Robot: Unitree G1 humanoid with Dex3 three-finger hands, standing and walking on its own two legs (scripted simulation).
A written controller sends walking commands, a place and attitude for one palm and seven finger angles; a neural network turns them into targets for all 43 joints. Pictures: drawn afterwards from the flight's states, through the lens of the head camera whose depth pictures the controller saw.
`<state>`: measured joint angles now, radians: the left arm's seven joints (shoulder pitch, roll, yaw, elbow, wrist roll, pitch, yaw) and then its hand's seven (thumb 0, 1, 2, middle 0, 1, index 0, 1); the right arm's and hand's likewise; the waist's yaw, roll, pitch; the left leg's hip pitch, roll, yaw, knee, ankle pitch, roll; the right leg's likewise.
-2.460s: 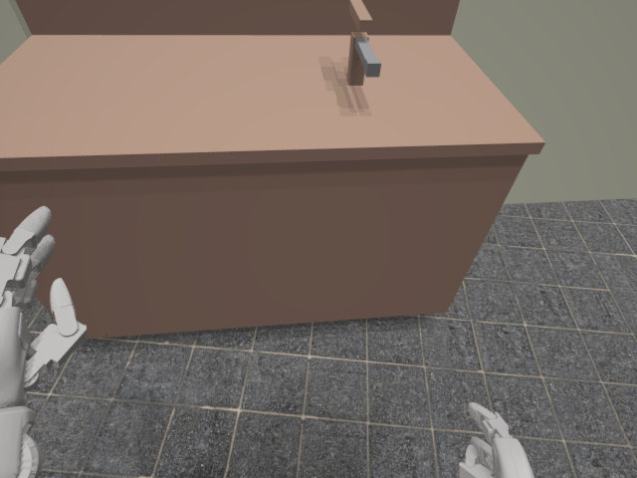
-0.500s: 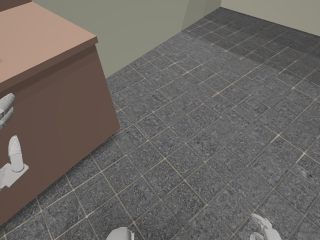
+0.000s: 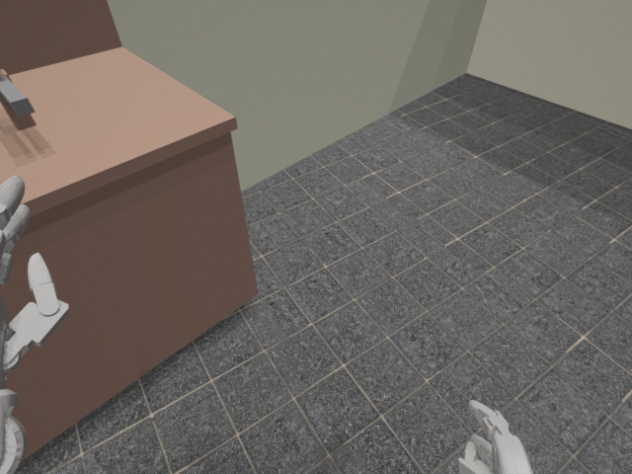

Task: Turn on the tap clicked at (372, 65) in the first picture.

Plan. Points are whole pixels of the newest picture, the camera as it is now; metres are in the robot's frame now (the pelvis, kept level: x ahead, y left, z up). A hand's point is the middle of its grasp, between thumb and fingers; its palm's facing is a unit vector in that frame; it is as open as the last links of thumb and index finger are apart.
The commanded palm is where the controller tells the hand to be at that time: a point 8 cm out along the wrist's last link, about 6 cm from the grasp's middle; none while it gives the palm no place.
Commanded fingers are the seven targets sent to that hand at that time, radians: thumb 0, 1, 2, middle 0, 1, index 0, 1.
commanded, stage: walk to a spot facing it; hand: left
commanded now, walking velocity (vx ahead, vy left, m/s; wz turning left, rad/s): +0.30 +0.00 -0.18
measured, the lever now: (21, 105) +0.67 +0.59 +0.14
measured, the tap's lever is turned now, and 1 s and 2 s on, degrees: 0 0 0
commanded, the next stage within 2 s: turn to face it in 0.14 s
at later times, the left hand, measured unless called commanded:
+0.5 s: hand (182, 199) +0.37 +0.19 +0.18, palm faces +0.31 -0.79 -0.52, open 7.4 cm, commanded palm +0.31 +0.24 +0.18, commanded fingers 0.00 0.90 0.90 -0.20 -0.30 -0.20 -0.30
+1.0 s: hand (173, 222) +0.34 +0.19 +0.18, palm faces +0.58 -0.66 -0.47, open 7.4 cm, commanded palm +0.28 +0.22 +0.18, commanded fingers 0.00 0.90 0.90 -0.20 -0.30 -0.20 -0.30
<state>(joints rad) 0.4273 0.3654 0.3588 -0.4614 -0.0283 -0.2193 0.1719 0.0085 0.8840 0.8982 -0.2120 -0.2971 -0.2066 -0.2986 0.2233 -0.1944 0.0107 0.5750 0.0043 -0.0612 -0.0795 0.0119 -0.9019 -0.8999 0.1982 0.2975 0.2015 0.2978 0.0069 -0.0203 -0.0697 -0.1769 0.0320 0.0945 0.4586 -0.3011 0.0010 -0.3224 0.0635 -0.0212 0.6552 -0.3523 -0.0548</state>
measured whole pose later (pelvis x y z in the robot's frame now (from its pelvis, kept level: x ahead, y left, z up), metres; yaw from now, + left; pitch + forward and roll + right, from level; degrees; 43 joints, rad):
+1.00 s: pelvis +0.19 -0.09 +0.00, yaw +14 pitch +0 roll +1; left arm 0.46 0.35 0.35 -0.52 -0.06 -0.14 0.14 0.01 0.88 0.90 -0.21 -0.30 -0.21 -0.30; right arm 0.15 -0.18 0.02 0.60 0.02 -0.08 -0.04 0.01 -0.90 -0.90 0.20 0.30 0.21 0.30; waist 0.04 0.08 0.08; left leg -0.45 0.03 -0.03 0.89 -0.43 -0.04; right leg -0.26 -0.03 -0.14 0.59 -0.32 -0.04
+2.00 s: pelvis +0.18 -0.10 +0.01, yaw +26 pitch +0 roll +1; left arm 0.50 0.37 0.37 -0.51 -0.02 -0.24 0.15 0.01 0.88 0.90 -0.21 -0.30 -0.21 -0.30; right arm 0.24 -0.26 -0.04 0.63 0.00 -0.07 -0.08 0.01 -0.90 -0.90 0.20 0.30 0.20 0.30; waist -0.01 -0.04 0.03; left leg -0.34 0.07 0.12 0.66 -0.32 0.00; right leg -0.24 -0.10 -0.16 0.51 -0.27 -0.01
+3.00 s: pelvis +0.37 +0.01 +0.01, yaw +27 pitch +0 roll +0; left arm 0.47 0.37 0.38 -0.55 -0.03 -0.22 0.15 0.01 0.89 0.90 -0.21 -0.30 -0.20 -0.30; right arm 0.22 -0.12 0.04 0.59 0.01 -0.11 -0.04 0.01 -0.90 -0.90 0.20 0.30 0.20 0.30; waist -0.01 -0.01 0.03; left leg -0.23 0.07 0.16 0.49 -0.26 0.01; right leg -0.50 -0.09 -0.09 0.95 -0.36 0.02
